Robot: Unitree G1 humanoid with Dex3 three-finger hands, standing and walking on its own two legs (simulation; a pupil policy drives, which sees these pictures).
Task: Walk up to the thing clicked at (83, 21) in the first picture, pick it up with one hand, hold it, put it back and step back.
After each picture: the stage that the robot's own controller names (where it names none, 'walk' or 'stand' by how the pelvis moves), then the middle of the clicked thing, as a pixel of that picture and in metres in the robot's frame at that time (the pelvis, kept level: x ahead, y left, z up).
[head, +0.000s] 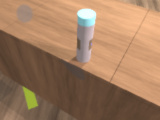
stand; (84, 38) +0.57 -0.02 +0.03
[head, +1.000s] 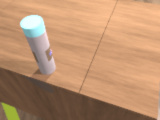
rise first; (41, 48) +0.46 +0.17 +0.06
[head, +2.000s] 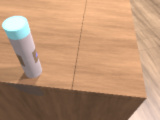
stand; (26, 51) +0.44 +0.20 +0.06
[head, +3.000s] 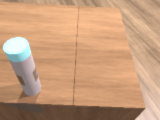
stand; (25, 70) +0.39 +0.20 +0.03
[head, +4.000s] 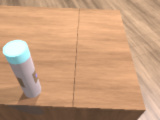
stand; (25, 72) +0.39 +0.20 +0.03
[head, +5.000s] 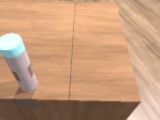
stand; (20, 66) +0.40 +0.22 +0.03
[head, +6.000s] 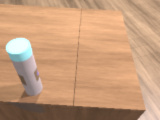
stand; (27, 70) +0.40 +0.20 +0.03
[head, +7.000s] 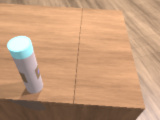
stand; (28, 68) +0.41 +0.20 +0.03
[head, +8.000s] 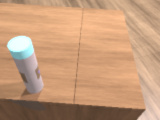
rise first; (28, 68) +0.41 +0.20 +0.03
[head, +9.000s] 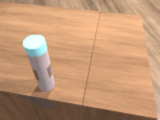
rise first; (41, 66) +0.41 +0.18 +0.03
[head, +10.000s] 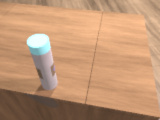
go down; (44, 65) +0.42 +0.17 +0.03
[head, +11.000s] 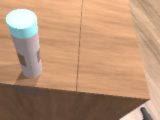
go down; (28, 49) +0.43 +0.15 +0.07
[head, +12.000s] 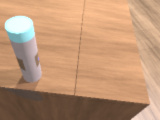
approach; (27, 54) +0.43 +0.17 +0.07
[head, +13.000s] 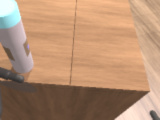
close in; (14, 42) +0.43 +0.18 +0.10
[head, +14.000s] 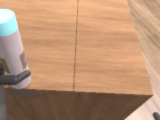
lift; (12, 54) +0.40 +0.19 +0.10
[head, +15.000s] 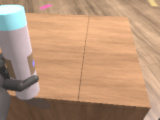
lift; (19, 57) +0.32 +0.17 +0.21
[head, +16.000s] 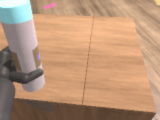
hold; (25, 50) +0.33 +0.15 +0.22
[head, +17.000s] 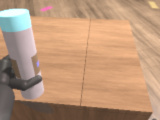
hold; (24, 58) +0.33 +0.16 +0.20
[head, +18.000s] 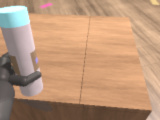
crouch; (23, 55) +0.34 +0.17 +0.19
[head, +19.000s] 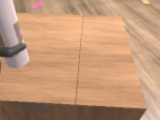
lower; (6, 26) +0.41 +0.20 +0.24
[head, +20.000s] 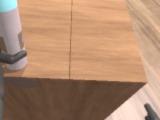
lower; (9, 34) +0.46 +0.18 +0.11
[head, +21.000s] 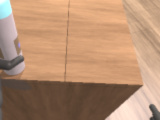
lower; (5, 39) +0.44 +0.19 +0.11
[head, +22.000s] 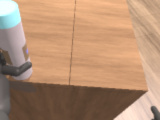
lower; (14, 46) +0.42 +0.18 +0.10
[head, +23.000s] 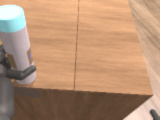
lower; (18, 50) +0.41 +0.17 +0.10
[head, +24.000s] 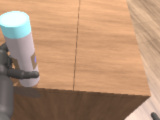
open; (23, 54) +0.41 +0.16 +0.09
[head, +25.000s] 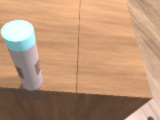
sink last; (26, 61) +0.38 +0.15 +0.08
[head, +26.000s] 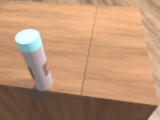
stand; (37, 63) +0.40 +0.18 +0.08
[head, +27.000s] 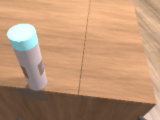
stand; (31, 62) +0.39 +0.17 +0.09
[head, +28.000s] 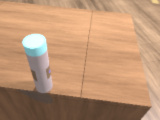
stand; (40, 67) +0.41 +0.16 +0.05
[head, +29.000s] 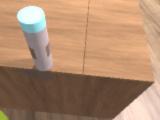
walk; (38, 44) +0.45 +0.14 +0.06
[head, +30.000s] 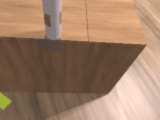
walk; (52, 12) +0.60 +0.13 +0.05
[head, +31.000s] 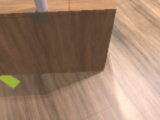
walk; out of the picture +0.88 +0.27 +0.06
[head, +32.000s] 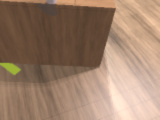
stand; out of the picture +1.06 +0.19 +0.05
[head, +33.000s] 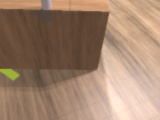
stand; out of the picture +1.06 +0.22 +0.03
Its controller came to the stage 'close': yes
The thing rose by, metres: 0.22
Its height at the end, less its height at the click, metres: +0.00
